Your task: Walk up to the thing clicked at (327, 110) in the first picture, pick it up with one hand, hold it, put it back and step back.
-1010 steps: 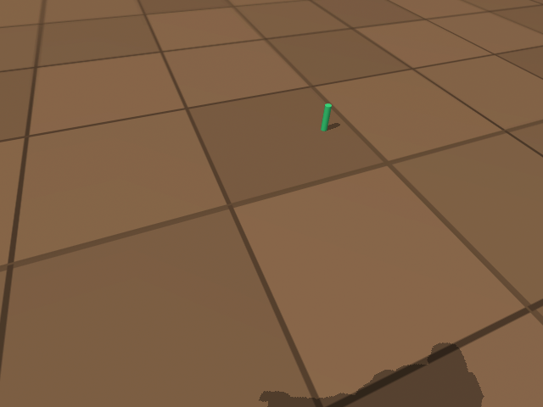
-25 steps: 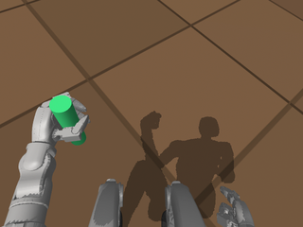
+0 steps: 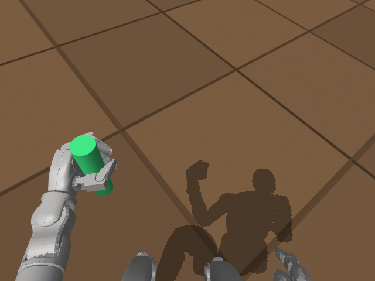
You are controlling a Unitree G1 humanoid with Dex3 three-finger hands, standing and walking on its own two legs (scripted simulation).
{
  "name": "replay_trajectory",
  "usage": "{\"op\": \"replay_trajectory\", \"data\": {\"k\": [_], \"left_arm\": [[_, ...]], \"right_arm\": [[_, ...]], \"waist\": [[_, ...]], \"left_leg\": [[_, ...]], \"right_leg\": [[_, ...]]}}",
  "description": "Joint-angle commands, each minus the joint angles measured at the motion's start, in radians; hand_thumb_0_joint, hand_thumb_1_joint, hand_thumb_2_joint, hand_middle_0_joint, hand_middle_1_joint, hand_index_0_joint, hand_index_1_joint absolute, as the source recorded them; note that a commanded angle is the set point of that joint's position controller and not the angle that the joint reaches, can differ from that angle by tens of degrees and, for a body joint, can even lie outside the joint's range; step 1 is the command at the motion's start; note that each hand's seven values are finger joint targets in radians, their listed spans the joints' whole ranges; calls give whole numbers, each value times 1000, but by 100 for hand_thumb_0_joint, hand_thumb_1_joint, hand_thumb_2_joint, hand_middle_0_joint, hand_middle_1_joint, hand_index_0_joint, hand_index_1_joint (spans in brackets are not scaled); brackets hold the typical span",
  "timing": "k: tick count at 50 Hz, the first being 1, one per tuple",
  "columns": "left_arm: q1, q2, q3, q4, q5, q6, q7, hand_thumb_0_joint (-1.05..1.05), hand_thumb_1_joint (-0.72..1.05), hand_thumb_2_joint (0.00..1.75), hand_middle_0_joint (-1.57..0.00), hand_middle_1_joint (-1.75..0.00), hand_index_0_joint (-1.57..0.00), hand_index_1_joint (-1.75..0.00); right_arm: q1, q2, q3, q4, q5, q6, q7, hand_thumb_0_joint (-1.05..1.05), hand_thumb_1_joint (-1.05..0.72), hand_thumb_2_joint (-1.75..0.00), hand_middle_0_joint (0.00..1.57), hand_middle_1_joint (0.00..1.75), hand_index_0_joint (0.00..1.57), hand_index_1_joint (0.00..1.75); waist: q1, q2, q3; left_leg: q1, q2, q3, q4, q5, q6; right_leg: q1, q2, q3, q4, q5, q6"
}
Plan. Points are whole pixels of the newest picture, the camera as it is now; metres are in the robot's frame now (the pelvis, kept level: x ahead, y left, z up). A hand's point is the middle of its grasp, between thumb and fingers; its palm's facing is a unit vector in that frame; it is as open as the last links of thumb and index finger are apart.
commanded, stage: lift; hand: left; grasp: from the side
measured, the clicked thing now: (94, 169) +0.35 +0.19 +0.02
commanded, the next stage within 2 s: hold in 0.66 s
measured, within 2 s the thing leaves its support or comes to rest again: neither
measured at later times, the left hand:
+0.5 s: hand (101, 156) +0.35 +0.16 +0.09, palm faces -0.03 -1.00 +0.00, open 5.4 cm
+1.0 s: hand (101, 145) +0.35 +0.16 +0.11, palm faces -0.05 -1.00 +0.01, open 5.4 cm
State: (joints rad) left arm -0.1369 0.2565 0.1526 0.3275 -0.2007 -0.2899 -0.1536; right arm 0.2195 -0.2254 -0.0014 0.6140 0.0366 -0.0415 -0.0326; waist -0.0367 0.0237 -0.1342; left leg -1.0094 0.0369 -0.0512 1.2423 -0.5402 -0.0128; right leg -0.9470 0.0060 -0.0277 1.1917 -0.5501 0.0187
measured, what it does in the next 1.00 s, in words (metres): rises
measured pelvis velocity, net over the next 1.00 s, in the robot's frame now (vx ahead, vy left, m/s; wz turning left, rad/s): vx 0.02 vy -0.01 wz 0.00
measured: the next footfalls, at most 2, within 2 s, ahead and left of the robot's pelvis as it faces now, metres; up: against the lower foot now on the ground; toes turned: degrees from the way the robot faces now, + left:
none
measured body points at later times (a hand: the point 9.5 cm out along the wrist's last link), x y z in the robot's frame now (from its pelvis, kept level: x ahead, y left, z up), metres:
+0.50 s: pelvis +0.01 -0.01 +0.04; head +0.08 +0.00 +0.49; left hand +0.34 +0.21 +0.09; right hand +0.14 -0.26 -0.06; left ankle +0.03 +0.12 -0.64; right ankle +0.02 -0.14 -0.64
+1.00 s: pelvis +0.02 -0.01 +0.06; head +0.07 +0.00 +0.50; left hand +0.35 +0.21 +0.11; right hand +0.15 -0.26 -0.05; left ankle +0.03 +0.12 -0.64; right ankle +0.02 -0.14 -0.64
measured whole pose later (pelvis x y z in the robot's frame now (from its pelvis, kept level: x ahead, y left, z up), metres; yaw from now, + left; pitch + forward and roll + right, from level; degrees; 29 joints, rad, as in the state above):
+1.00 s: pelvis +0.02 -0.01 +0.06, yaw +0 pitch +9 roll -1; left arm -0.14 0.22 0.15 0.43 -0.21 -0.32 -0.21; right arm 0.24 -0.23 -0.01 0.64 0.03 -0.02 -0.03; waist -0.03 0.02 -0.07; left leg -0.63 0.04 -0.02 0.92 -0.45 -0.02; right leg -0.58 0.01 -0.01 0.88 -0.45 0.01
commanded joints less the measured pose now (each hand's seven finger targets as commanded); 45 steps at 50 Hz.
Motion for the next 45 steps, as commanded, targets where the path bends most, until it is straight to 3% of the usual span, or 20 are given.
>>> {"op": "replay_trajectory", "data": {"k": [1, 2, 3, 7, 10, 11, 12, 13, 14, 23, 27, 31, 32, 33, 34, 38, 40, 42, 44, 45], "left_arm": [[-199, 116, 33, -166, -1, -75, -10, 0, 54, 124, -132, -137, -133, -136], [-224, 130, 49, -186, -5, -76, -10, 0, 54, 125, -132, -138, -134, -137], [-258, 121, 27, -240, -6, -79, -11, 0, 53, 125, -133, -138, -134, -137], [-184, 132, 74, -141, -14, -76, -10, 0, 53, 125, -131, -137, -132, -136], [-246, 118, 44, -199, -10, -94, -12, 0, 57, 127, -131, -138, -133, -137], [-206, 115, 51, -147, -10, -89, -15, 0, 58, 126, -130, -137, -132, -137], [-261, 107, 23, -223, -12, -100, -21, 0, 58, 126, -131, -137, -132, -137], [-201, 116, 58, -120, -15, -93, -23, 0, 58, 127, -130, -137, -131, -137], [-236, 123, 43, -184, -12, -101, -27, 0, 59, 126, -130, -137, -131, -136], [-218, 94, 39, -92, -24, -108, -46, 0, 60, 129, -130, -138, -131, -138], [-253, 102, 33, -120, -22, -116, -55, 0, 63, 131, -130, -140, -131, -139], [-291, 126, 57, -153, -32, -122, -60, 0, 61, 129, -131, -139, -132, -139], [-208, 93, 50, -47, -34, -111, -68, 0, 63, 129, -131, -139, -132, -139], [-254, 107, 53, -125, -37, -121, -69, 0, 62, 129, -131, -139, -132, -139], [-258, 110, 50, -134, -34, -121, -69, 0, 63, 130, -130, -139, -131, -138], [-283, 112, 44, -139, -32, -119, -70, 0, 61, 132, -132, -141, -133, -141], [-240, 100, 48, -85, -31, -113, -69, 0, 56, 122, -134, -139, -136, -138], [-259, 110, 55, -139, -30, -111, -62, 0, 60, 124, -134, -139, -135, -139], [-264, 84, 25, -114, -25, -104, -62, 0, 59, 123, -135, -140, -136, -139], [-276, 100, 39, -127, -24, -108, -60, 0, 58, 123, -134, -139, -135, -139]], "right_arm": [[24, -156, -61, -115, -8, -38, -6, 0, -88, -89, 20, 30, 20, 30], [24, -157, -62, -120, -7, -37, -6, 0, -88, -89, 20, 30, 20, 30], [23, -151, -59, -127, -7, -38, -7, 0, -88, -89, 20, 30, 20, 30], [18, -148, -57, -117, -8, -38, -8, 0, -88, -89, 20, 30, 20, 30], [19, -148, -59, -122, -10, -37, -9, 0, -88, -89, 20, 30, 20, 30], [11, -141, -52, -124, -8, -37, -9, 0, -88, -89, 20, 30, 20, 30], [12, -146, -56, -126, -10, -41, -8, 0, -88, -89, 20, 30, 20, 30], [19, -141, -52, -113, -9, -39, -10, 0, -88, -89, 20, 30, 20, 30], [15, -143, -54, -119, -9, -40, -10, 0, -88, -89, 20, 30, 20, 30], [13, -141, -47, -106, -10, -37, -14, 0, -88, -89, 20, 30, 20, 30], [10, -149, -53, -106, -11, -31, -11, 0, -87, -89, 20, 30, 20, 30], [8, -150, -56, -104, -10, -32, -13, 0, -87, -89, 20, 30, 20, 30], [11, -144, -49, -99, -10, -31, -11, 0, -87, -89, 20, 30, 20, 30], [2, -145, -50, -105, -11, -33, -10, 0, -87, -89, 20, 30, 20, 30], [7, -145, -52, -107, -12, -30, -9, 0, -87, -89, 20, 30, 20, 30], [19, -145, -50, -94, -13, -25, -13, 0, -88, -89, 20, 30, 20, 30], [14, -148, -54, -94, -12, -24, -11, 0, -89, -89, 20, 30, 20, 30], [21, -149, -55, -101, -11, -21, -11, 0, -90, -89, 20, 30, 20, 30], [12, -149, -54, -102, -12, -18, -9, 0, -89, -89, 20, 30, 20, 30], [11, -151, -58, -97, -12, -19, -8, 0, -89, -89, 20, 30, 20, 30]], "waist": [[-5, 39, -302], [-2, 39, -316], [-2, 37, -332], [6, -13, -268], [-7, 9, -296], [-3, -1, -246], [-8, 21, -275], [-4, 8, -260], [0, 18, -273], [-9, -20, -227], [-5, 8, -222], [4, 5, -227], [-1, -14, -224], [8, 12, -217], [8, 22, -269], [0, 0, -238], [2, -15, -223], [12, 6, -265], [-3, -9, -191], [5, -7, -191]], "left_leg": [[339, -15, -2, -228, 294, 14], [354, -14, -1, -240, 296, 14], [370, -17, 5, -240, 308, 16], [334, -23, 17, -281, 256, 22], [378, -24, 24, -294, 270, 22], [368, -25, 26, -310, 253, 22], [389, -25, 28, -312, 261, 21], [397, -25, 30, -314, 275, 21], [410, -25, 30, -322, 287, 20], [440, -25, 35, -363, 309, 23], [484, -21, 30, -386, 334, 17], [490, -26, 39, -395, 329, 19], [500, -23, 34, -398, 346, 19], [502, -23, 34, -406, 343, 15], [533, -23, 36, -399, 378, 17], [535, -23, 43, -398, 408, 23], [543, -22, 41, -409, 414, 23], [574, -22, 42, -412, 454, 22], [556, -21, 40, -427, 415, 20], [553, -19, 35, -436, 404, 17]], "right_leg": [[166, 19, -23, -191, 313, -40], [185, 18, -22, -201, 316, -40], [213, 17, -15, -219, 334, -36], [270, 15, -10, -267, 300, -28], [288, 13, 0, -285, 320, -28], [287, 14, -3, -296, 305, -28], [302, 11, 2, -300, 316, -29], [305, 12, 2, -307, 329, -27], [317, 12, 2, -310, 341, -29], [377, 12, 6, -359, 371, -23], [373, 16, -2, -363, 377, -31], [412, 12, 6, -385, 384, -27], [412, 16, 1, -385, 393, -27], [409, 16, 0, -383, 389, -29], [429, 16, 1, -383, 418, -28], [444, 13, 6, -397, 457, -23], [444, 16, 3, -398, 455, -24], [467, 14, 5, -402, 488, -25], [443, 16, 0, -413, 451, -26], [449, 17, -4, -412, 432, -29]]}}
